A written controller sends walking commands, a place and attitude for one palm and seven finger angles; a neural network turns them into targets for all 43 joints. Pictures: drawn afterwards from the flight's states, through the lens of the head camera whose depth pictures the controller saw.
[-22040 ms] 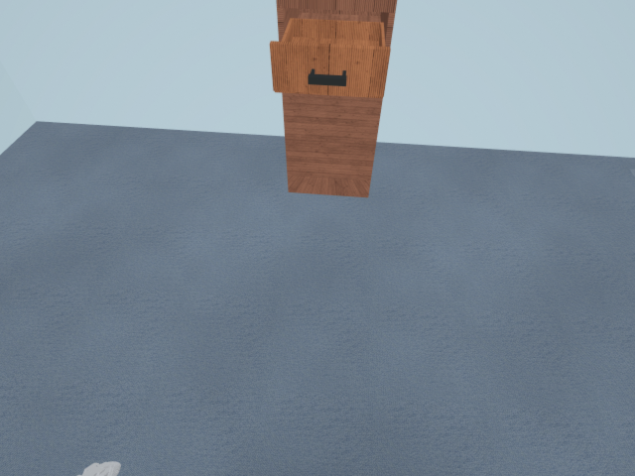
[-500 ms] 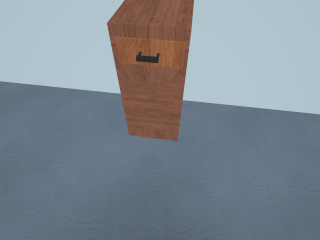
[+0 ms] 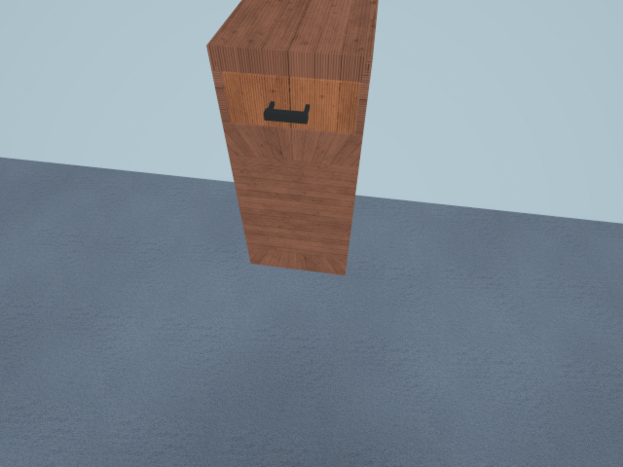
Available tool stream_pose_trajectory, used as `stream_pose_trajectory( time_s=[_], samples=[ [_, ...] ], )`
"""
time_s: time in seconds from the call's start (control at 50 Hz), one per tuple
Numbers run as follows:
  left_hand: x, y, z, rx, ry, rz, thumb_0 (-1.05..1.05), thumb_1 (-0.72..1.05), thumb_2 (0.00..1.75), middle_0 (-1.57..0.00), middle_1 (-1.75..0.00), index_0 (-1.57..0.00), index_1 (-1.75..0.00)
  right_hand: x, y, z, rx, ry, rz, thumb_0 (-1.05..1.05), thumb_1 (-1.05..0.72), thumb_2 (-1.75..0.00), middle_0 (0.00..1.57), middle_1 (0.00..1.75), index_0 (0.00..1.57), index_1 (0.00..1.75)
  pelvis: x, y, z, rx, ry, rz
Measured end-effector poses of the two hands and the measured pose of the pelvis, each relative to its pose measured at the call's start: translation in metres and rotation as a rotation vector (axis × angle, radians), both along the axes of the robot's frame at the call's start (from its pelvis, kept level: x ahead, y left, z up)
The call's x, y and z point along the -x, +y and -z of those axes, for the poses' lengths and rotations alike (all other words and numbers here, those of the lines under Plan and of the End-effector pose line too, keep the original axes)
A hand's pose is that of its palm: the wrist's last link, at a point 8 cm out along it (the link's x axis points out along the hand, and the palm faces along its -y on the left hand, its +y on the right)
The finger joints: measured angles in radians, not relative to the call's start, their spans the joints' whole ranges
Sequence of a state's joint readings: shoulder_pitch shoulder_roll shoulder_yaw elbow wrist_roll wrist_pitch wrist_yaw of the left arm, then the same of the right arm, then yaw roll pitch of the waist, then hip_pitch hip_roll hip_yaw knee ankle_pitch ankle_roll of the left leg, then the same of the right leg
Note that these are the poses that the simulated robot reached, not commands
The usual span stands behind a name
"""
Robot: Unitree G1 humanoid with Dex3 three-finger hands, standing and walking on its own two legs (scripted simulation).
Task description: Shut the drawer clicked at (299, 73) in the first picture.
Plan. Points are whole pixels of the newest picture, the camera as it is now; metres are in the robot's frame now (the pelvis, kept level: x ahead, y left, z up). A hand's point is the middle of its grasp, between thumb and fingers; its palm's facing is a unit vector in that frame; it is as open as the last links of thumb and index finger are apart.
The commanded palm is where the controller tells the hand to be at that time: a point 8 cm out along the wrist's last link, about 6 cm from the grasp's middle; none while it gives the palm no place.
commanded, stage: stand and wait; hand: left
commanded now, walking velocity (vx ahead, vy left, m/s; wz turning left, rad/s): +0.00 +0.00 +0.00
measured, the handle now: (287, 111) +0.91 +0.11 -0.04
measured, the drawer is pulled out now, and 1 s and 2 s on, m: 0.00 0.00 0.00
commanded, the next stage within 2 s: none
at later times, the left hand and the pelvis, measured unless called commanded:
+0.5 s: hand out of the picture +0.00 +0.16 -0.18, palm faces +0.05 -0.98 -0.19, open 7.4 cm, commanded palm none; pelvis +0.01 +0.00 +0.00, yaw +0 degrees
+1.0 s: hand out of the picture +0.01 +0.16 -0.17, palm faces +0.05 -0.98 -0.19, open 7.4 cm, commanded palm none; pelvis +0.01 +0.00 +0.00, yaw +0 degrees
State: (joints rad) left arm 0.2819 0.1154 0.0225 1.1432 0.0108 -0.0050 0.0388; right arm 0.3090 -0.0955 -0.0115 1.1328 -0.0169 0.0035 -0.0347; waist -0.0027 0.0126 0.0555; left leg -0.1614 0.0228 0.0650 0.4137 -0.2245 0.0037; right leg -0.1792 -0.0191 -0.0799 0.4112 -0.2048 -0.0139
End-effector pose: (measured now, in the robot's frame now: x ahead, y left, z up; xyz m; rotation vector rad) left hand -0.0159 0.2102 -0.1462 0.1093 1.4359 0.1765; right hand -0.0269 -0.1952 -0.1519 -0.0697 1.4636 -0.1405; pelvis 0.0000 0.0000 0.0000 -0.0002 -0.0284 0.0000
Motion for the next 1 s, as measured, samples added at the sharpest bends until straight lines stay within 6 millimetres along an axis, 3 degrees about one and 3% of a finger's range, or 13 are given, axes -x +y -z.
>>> stream_pose_trajectory(
  time_s=[1.0],
  samples=[
    [-0.018, 0.003, -0.002, -0.011, -0.003, 0.005, 0.00, 0.91, 0.89, -0.20, -0.30, -0.20, -0.30, -0.018, -0.012, -0.002, 0.021, 0.000, -0.013, 0.00, -0.91, -0.89, 0.20, 0.30, 0.20, 0.30, -0.014, -0.003, -0.002, -0.002, 0.002, -0.002]
  ],
)
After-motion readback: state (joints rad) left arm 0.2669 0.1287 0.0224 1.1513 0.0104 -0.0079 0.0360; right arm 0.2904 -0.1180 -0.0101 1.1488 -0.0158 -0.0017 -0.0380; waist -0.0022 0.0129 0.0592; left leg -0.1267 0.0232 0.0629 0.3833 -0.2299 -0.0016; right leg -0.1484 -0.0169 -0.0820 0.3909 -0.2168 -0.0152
